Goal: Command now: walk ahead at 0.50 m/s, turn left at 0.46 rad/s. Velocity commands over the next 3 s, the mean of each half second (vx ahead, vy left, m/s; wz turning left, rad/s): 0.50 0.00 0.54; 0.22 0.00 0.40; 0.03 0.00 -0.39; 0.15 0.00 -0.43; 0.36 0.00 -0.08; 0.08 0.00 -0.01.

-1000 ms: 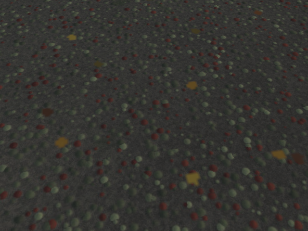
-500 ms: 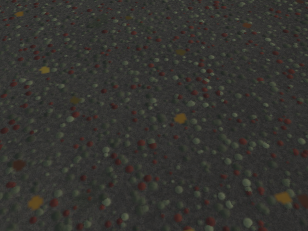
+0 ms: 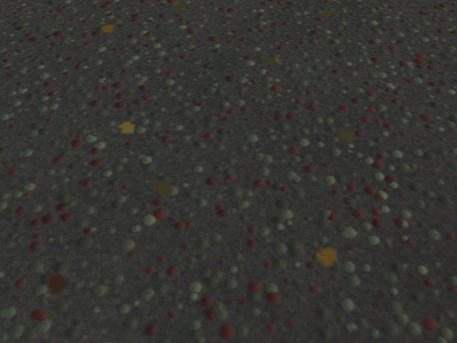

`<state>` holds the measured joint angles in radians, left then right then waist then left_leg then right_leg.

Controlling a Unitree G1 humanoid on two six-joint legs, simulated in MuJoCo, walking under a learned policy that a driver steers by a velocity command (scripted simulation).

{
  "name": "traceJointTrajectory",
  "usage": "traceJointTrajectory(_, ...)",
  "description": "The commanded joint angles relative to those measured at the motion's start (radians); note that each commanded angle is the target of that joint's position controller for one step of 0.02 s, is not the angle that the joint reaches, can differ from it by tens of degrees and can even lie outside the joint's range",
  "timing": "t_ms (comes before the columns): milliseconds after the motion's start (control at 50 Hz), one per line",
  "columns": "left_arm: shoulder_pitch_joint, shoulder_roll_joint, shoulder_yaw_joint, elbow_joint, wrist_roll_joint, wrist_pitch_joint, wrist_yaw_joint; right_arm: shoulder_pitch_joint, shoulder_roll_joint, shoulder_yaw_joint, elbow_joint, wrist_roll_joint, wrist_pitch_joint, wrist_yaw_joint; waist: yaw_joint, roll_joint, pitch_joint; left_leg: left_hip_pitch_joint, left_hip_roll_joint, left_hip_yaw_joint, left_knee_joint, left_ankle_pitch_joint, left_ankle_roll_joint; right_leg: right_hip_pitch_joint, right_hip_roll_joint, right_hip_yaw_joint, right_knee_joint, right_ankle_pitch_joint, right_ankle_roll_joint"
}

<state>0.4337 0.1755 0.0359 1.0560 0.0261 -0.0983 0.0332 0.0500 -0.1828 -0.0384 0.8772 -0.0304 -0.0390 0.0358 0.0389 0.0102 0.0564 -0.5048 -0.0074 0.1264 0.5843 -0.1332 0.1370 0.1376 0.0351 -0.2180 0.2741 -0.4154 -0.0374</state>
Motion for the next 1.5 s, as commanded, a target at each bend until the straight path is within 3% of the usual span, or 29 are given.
traceJointTrajectory(20,0.01,0.191,0.038,-0.044,-0.004,0.012,0.007,0.284,-0.134,-0.053,0.032,-0.013,-0.019,-0.011,-0.164,-0.091,-0.15,0.335,-0.078,0.006,-0.098,-0.05,0.089,-0.088,-0.268,0.005,0.513,1.131,-0.067)
traceJointTrajectory(40,-0.01,0.166,0.031,-0.089,-0.01,0.008,0.0,0.418,-0.228,-0.084,0.051,-0.025,-0.02,-0.023,-0.217,0.013,-0.255,0.575,0.133,-0.269,-0.121,-0.105,0.161,-0.319,-0.225,-0.009,0.841,0.743,-0.039)
traceJointTrajectory(60,0.006,0.103,0.026,-0.151,-0.03,-0.002,-0.022,0.367,-0.296,-0.101,0.029,-0.005,-0.005,-0.022,-0.136,0.251,-0.321,0.813,0.375,-0.85,-0.271,-0.057,0.329,-0.742,0.033,0.085,1.196,-0.103,0.015)
traceJointTrajectory(80,-0.102,0.164,0.034,-0.174,-0.011,-0.012,-0.029,0.338,-0.28,-0.097,0.03,0.018,0.007,-0.023,-0.144,0.053,-0.248,0.764,0.342,-0.772,-0.301,-0.052,0.302,-0.865,-0.04,0.254,1.207,-0.028,-0.003)
traceJointTrajectory(120,-0.152,0.146,0.031,-0.193,-0.02,-0.029,-0.032,0.244,-0.181,-0.072,0.025,0.019,0.004,-0.029,-0.073,-0.063,-0.06,0.511,0.275,-0.554,-0.343,0.112,0.216,-0.83,-0.118,0.254,1.041,0.101,0.0)
traceJointTrajectory(200,-0.137,0.115,0.027,-0.213,0.025,0.042,-0.04,0.238,-0.171,-0.059,0.023,0.034,-0.029,-0.039,-0.006,-0.018,-0.048,0.344,0.149,-0.388,-0.367,0.305,0.164,-0.705,-0.145,0.237,0.861,0.114,0.059)
traceJointTrajectory(460,-0.555,0.144,0.005,-0.41,0.002,0.042,-0.059,0.438,-0.23,-0.07,0.002,0.014,-0.017,-0.049,-0.139,0.065,-0.011,0.55,0.13,-0.467,-0.286,0.407,0.089,-0.815,-0.069,0.225,0.361,0.368,0.068)
traceJointTrajectory(540,-0.282,0.217,0.029,-0.348,-0.002,0.016,-0.036,0.334,-0.271,-0.081,-0.036,0.015,-0.026,-0.048,0.005,0.053,-0.102,0.456,0.076,-0.454,-0.028,0.641,0.001,-0.38,-0.002,0.218,0.196,0.302,0.006)
traceJointTrajectory(560,-0.141,0.255,0.041,-0.327,0.014,-0.002,-0.021,0.322,-0.246,-0.075,-0.049,0.03,-0.034,-0.04,0.07,0.009,-0.198,0.346,0.007,-0.414,0.193,0.528,-0.03,-0.149,-0.1,0.291,0.164,0.366,-0.028)
traceJointTrajectory(580,-0.033,0.343,0.056,-0.336,0.041,-0.003,-0.005,0.372,-0.14,-0.05,-0.092,0.064,-0.036,-0.043,0.072,-0.155,-0.357,0.13,-0.092,-0.295,0.508,-0.02,-0.065,0.118,-0.408,0.575,0.188,0.557,-0.087)
traceJointTrajectory(600,-0.087,0.364,0.066,-0.346,0.018,0.018,-0.013,0.477,-0.174,-0.057,-0.107,0.06,-0.023,-0.054,-0.012,-0.323,-0.461,-0.004,-0.161,-0.238,0.689,-0.477,-0.074,0.149,-0.546,0.9,0.135,0.783,-0.204)
traceJointTrajectory(620,-0.165,0.26,0.046,-0.37,0.003,0.03,-0.019,0.47,-0.219,-0.065,-0.064,0.028,0.0,-0.064,-0.045,-0.133,-0.334,-0.038,-0.074,-0.249,0.759,-0.408,-0.077,0.011,-0.504,0.784,0.146,0.767,-0.206)
traceJointTrajectory(640,-0.21,0.174,0.021,-0.372,-0.006,0.031,-0.019,0.398,-0.212,-0.065,-0.064,0.015,0.01,-0.055,-0.039,-0.046,-0.201,-0.043,-0.049,-0.226,0.731,-0.356,-0.091,-0.12,-0.439,0.608,0.132,0.81,-0.186)
traceJointTrajectory(680,-0.224,0.143,0.006,-0.358,-0.004,0.029,-0.014,0.343,-0.182,-0.063,-0.086,0.0,0.034,-0.035,-0.057,-0.1,-0.106,-0.032,0.004,-0.208,0.642,-0.307,-0.112,-0.251,-0.349,0.413,0.072,0.842,-0.14)
traceJointTrajectory(840,-0.196,0.192,0.02,-0.323,-0.005,0.027,-0.02,0.233,-0.123,-0.035,-0.159,-0.001,0.078,0.003,-0.073,-0.135,-0.122,0.031,-0.003,-0.169,0.39,-0.127,-0.135,-0.344,-0.302,0.197,0.019,0.873,-0.163)
traceJointTrajectory(960,-0.165,0.205,0.016,-0.272,-0.019,0.047,-0.049,0.185,-0.105,-0.001,-0.138,-0.002,0.061,-0.023,-0.055,-0.15,-0.118,0.28,-0.019,-0.101,-0.05,-0.044,-0.125,-0.354,-0.249,0.234,0.085,0.699,-0.127)
traceJointTrajectory(1000,-0.128,0.195,0.016,-0.267,-0.018,0.059,-0.05,0.207,-0.16,-0.007,-0.131,-0.015,0.036,-0.043,-0.059,-0.065,-0.122,0.451,0.078,-0.189,-0.239,0.117,-0.108,-0.425,-0.21,0.265,0.148,0.492,-0.049)
traceJointTrajectory(1020,-0.072,0.141,0.005,-0.288,-0.01,0.064,-0.052,0.227,-0.235,-0.016,-0.145,-0.026,0.027,-0.055,-0.023,0.087,-0.171,0.539,0.3,-0.369,-0.218,0.381,-0.077,-0.48,-0.145,0.223,0.253,0.184,-0.005)
traceJointTrajectory(1040,-0.026,0.091,-0.01,-0.276,-0.032,0.083,-0.043,0.148,-0.259,-0.028,-0.152,0.013,0.038,-0.067,-0.001,0.235,-0.175,0.43,0.355,-0.396,-0.239,0.352,0.04,-0.467,-0.05,0.159,0.29,-0.051,0.01)
traceJointTrajectory(1060,-0.082,0.154,0.005,-0.272,-0.027,0.104,-0.035,0.13,-0.218,-0.023,-0.164,0.02,0.04,-0.069,-0.041,0.192,-0.119,0.374,0.333,-0.392,-0.275,0.227,0.065,-0.488,-0.032,0.173,0.391,-0.112,0.016)
traceJointTrajectory(1100,-0.125,0.189,0.033,-0.287,-0.022,0.125,-0.036,0.129,-0.208,-0.019,-0.155,0.009,0.043,-0.079,-0.046,0.174,-0.073,0.337,0.316,-0.339,-0.301,0.258,0.085,-0.56,-0.02,0.203,0.614,-0.145,0.013)
traceJointTrajectory(1220,-0.115,0.13,0.036,-0.296,-0.011,0.15,-0.042,0.088,-0.165,-0.018,-0.155,0.005,0.047,-0.087,-0.02,0.134,-0.101,0.326,0.282,-0.171,-0.253,0.27,0.073,-0.535,-0.049,0.186,0.629,-0.074,0.038)
traceJointTrajectory(1320,-0.113,0.143,0.038,-0.33,-0.019,0.154,-0.063,0.079,-0.223,-0.045,-0.148,0.007,0.058,-0.07,-0.014,0.147,-0.134,0.297,0.305,-0.146,-0.169,0.187,0.032,-0.386,-0.029,0.131,0.366,0.032,0.003)
traceJointTrajectory(1340,-0.086,0.146,0.039,-0.324,-0.016,0.147,-0.063,0.076,-0.228,-0.049,-0.145,0.011,0.063,-0.069,0.006,0.112,-0.129,0.246,0.286,-0.112,-0.114,0.101,-0.014,-0.313,-0.015,0.13,0.244,0.123,-0.014)
traceJointTrajectory(1360,-0.086,0.189,0.048,-0.328,-0.002,0.136,-0.059,0.114,-0.207,-0.049,-0.135,0.008,0.069,-0.064,0.002,-0.025,-0.089,0.151,0.228,-0.048,0.021,-0.078,-0.09,-0.275,-0.071,0.272,0.085,0.172,-0.036)
traceJointTrajectory(1380,-0.1,0.347,0.082,-0.363,0.002,0.126,-0.052,0.125,-0.128,-0.029,-0.189,0.008,0.078,-0.061,-0.025,-0.335,-0.048,-0.097,0.043,0.043,0.25,-0.433,-0.183,-0.244,-0.375,0.713,-0.015,0.386,-0.132)
traceJointTrajectory(1400,-0.04,0.369,0.095,-0.35,0.006,0.13,-0.046,0.016,-0.16,-0.03,-0.211,0.001,0.091,-0.074,0.045,-0.247,-0.014,-0.115,0.009,-0.102,0.404,-0.497,-0.173,-0.335,-0.424,0.747,-0.033,0.512,-0.229)
traceJointTrajectory(1440,-0.139,0.286,0.074,-0.358,-0.01,0.136,-0.034,0.054,-0.168,-0.035,-0.186,0.021,0.091,-0.066,-0.031,-0.123,0.009,-0.092,0.038,-0.168,0.474,-0.324,-0.156,-0.366,-0.295,0.582,-0.01,0.403,-0.203)
traceJointTrajectory(1500,-0.208,0.241,0.062,-0.39,-0.023,0.134,-0.033,0.126,-0.197,-0.047,-0.146,-0.001,0.077,-0.051,-0.052,-0.12,-0.072,-0.073,0.018,-0.155,0.513,-0.218,-0.162,-0.276,-0.207,0.502,0.028,0.529,-0.17)
